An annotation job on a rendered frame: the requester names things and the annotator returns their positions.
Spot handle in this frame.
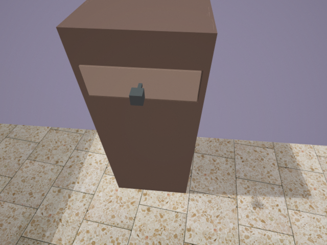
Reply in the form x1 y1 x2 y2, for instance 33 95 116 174
129 83 145 106

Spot drawer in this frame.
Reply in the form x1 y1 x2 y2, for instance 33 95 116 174
79 65 201 101

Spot cabinet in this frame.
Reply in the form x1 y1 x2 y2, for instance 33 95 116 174
56 0 217 193

